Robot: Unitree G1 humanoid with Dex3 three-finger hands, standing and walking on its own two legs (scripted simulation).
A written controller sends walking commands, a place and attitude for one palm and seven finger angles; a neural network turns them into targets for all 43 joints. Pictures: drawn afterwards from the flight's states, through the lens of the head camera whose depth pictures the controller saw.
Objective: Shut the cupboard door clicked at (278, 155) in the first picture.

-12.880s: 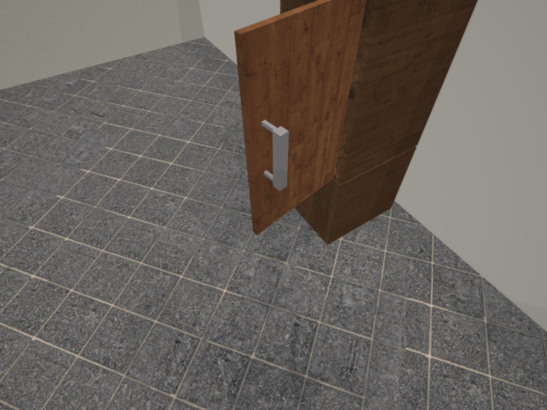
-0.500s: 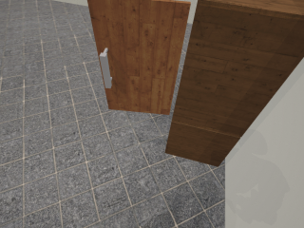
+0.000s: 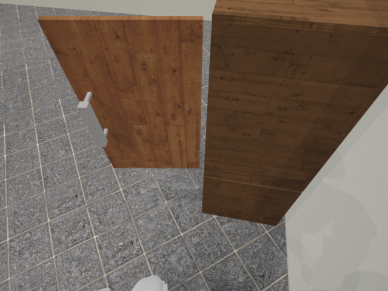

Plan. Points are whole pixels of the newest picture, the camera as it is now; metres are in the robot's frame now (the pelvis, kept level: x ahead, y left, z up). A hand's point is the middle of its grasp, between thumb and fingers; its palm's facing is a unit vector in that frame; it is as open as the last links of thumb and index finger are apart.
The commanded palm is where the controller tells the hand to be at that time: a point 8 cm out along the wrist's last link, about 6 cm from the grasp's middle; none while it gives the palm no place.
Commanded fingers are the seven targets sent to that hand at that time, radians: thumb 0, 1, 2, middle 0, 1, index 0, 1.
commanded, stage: come to a stop and stand still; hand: left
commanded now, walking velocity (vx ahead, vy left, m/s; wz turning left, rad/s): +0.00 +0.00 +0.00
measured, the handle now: (96, 120) +0.57 +0.31 -0.04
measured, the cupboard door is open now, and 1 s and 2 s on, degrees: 100 100 100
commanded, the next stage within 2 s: look again from close up in 1.44 s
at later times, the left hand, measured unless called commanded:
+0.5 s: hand out of the picture +0.08 +0.22 -0.18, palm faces -0.02 -0.97 -0.24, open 7.4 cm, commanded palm none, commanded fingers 0.00 0.90 0.90 -0.20 -0.30 -0.20 -0.30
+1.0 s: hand out of the picture +0.06 +0.18 -0.19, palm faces +0.01 -0.98 -0.19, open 7.4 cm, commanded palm none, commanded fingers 0.00 0.90 0.90 -0.20 -0.30 -0.20 -0.30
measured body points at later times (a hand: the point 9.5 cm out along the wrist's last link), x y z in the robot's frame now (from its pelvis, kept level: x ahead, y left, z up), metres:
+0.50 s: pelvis +0.04 +0.02 -0.01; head +0.10 +0.02 +0.44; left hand +0.08 +0.27 -0.16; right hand +0.12 -0.22 -0.16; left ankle +0.12 +0.14 -0.74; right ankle -0.02 -0.10 -0.70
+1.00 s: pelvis +0.04 +0.00 -0.01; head +0.07 +0.01 +0.44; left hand +0.06 +0.23 -0.17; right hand +0.06 -0.24 -0.15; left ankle +0.03 +0.11 -0.74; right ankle -0.01 -0.12 -0.74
